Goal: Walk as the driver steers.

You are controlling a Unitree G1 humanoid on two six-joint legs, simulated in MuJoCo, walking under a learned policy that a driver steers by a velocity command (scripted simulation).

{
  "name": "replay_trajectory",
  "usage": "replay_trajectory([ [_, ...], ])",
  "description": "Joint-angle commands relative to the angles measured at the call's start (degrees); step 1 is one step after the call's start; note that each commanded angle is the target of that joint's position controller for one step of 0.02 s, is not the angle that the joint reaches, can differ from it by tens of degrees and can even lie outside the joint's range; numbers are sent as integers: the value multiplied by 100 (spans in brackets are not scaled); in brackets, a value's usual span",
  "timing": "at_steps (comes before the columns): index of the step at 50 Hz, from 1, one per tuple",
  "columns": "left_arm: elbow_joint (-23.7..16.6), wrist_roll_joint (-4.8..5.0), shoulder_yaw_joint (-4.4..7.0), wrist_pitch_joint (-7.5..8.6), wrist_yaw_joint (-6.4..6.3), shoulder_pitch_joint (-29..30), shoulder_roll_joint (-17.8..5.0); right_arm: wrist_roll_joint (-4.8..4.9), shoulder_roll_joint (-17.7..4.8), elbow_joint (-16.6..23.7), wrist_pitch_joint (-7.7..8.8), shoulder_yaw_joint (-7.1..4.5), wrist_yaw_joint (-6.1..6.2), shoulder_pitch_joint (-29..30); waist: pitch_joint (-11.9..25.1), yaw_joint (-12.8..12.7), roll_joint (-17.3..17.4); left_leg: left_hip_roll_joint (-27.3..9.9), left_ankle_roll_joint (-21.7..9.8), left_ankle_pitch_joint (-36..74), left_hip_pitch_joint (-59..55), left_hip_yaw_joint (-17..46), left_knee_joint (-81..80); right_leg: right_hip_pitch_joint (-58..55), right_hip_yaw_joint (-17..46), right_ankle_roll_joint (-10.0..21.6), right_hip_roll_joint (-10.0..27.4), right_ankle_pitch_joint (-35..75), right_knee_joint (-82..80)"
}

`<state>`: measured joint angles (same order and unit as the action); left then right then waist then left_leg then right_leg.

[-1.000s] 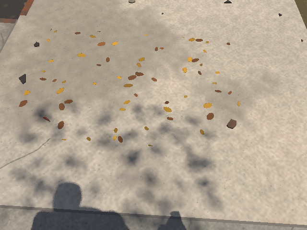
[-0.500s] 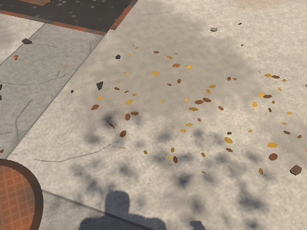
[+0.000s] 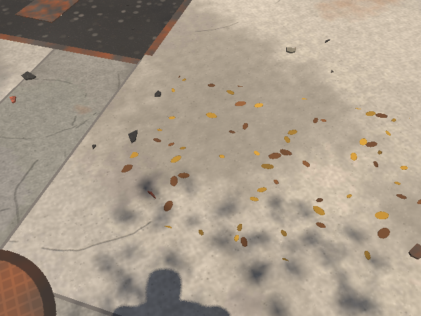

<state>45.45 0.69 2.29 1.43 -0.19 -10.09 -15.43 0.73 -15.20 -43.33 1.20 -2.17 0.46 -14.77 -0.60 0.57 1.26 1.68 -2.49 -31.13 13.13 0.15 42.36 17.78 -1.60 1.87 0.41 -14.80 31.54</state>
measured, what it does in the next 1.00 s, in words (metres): walks ahead, turning right: left foot, then right foot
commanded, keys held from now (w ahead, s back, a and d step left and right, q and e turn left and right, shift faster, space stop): w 0.06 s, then w+e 0.66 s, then e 0.28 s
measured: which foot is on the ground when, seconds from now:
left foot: up 0.00-0.18, down 0.20-0.70, up 0.72-1.00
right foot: down 0.00-0.20, up 0.22-0.68, down 0.70-1.00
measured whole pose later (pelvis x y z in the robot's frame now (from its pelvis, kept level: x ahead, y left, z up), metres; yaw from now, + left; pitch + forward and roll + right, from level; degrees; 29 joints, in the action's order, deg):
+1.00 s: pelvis +0.41 -0.04 +0.01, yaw -30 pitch +2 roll +0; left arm 40.9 1.1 4.6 0.4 -0.5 -13.1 -17.3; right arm -1.1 -17.6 -36.6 4.3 -2.4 1.5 -4.1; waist -4.4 -3.0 1.5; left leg -3.7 5.3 -8.4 38.4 6.9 46.1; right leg 14.6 6.7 5.2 -7.9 -10.5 23.6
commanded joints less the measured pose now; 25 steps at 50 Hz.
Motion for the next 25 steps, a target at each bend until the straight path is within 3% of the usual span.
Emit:
replay_trajectory([
  [1, -79, -30, 290, 215, -55, -666, -1114, 76, -742, 685, 208, -228, -16, 546, -87, -379, -1090, -469, -98, -404, 2377, 396, 1350, -1397, 3343, 1411, 2106, -2246, -2181],
  [3, -202, 37, 274, 208, -66, -200, -1059, 47, -611, 595, 273, -207, -71, 428, -36, -169, -967, -549, -116, 24, 1827, 177, 674, -928, 2388, 1036, 1673, -1640, -2299],
  [5, -282, 85, 288, 121, -42, 114, -1099, -36, -351, 453, 344, -136, -145, 252, 5, -2, -980, -299, -20, 801, 619, -157, -248, -116, 1507, 865, 1102, -770, -2234],
  [7, -271, 146, 304, 35, -11, 69, -1114, -48, -352, 291, 364, -169, -188, -43, 134, 177, -788, -18, 144, 1938, -254, -450, -1123, 207, 1179, 830, 889, -592, -1865],
  [9, -264, 107, 231, 17, 22, -44, -869, -5, -469, 130, 314, -257, -140, -574, 229, 428, -601, 6, 219, 2006, -1235, -431, -1407, 831, 1205, 620, 722, -1178, -1317],
  [10, -330, 63, 123, 52, 50, 94, -513, 5, -666, 104, 305, -328, -67, -984, 194, 659, -285, -538, 107, 1482, -1722, 214, -1744, 1408, 1054, 326, 417, -1402, -482],
  [11, -509, 3, -26, 120, 67, 204, 38, -86, -1190, 151, 305, -426, 33, -1432, 334, 782, 1071, -1930, -313, 10, -2101, 2150, -2738, 2208, 464, -105, -122, -1558, 1550],
  [12, -702, 175, 85, 191, 7, 97, -341, -220, -1592, 154, 348, -510, -10, -1419, 88, 629, 1452, -2674, -1057, -1663, -1590, 3928, -3447, 2887, 860, -28, -175, -1824, 2799],
  [13, -633, 257, 192, 223, -11, -12, -692, -117, -1216, 193, 430, -411, -17, -1027, -386, 402, 1115, -2609, -1100, -1968, -1466, 3785, -3527, 3345, 1108, 59, 129, -1327, 3361],
  [14, -521, 221, 246, 236, 8, -120, -816, -47, -873, 206, 499, -313, -26, -769, -572, 283, 899, -2318, -880, -1235, -1439, 3057, -3457, 3427, 1164, 110, 206, -769, 3434],
  [16, -372, 105, 272, 241, 35, -187, -687, -96, -706, 218, 548, -265, -31, -427, -522, 142, 606, -1859, -514, 734, -1390, 1688, -3435, 3155, 1169, 62, 369, 104, 3256],
  [17, -333, 101, 265, 226, 73, -165, -594, -134, -627, 194, 562, -248, -17, -432, -443, 156, 540, -1671, -399, 1570, -1362, 1129, -3419, 2977, 1070, 31, 389, 437, 3241],
  [20, -416, 127, 230, 154, 153, -10, -354, -190, -549, 67, 563, -242, 23, -654, -303, 209, 379, -1497, -407, 3028, -1414, 200, -3369, 2907, 860, -133, 355, 1020, 3004],
  [25, -921, 80, 97, 153, 304, 941, -88, -135, -752, -54, 465, -286, 110, -736, -604, 411, 265, -1484, -411, 3491, -1199, -631, -3564, 2485, 228, -209, 340, 1812, 1241],
])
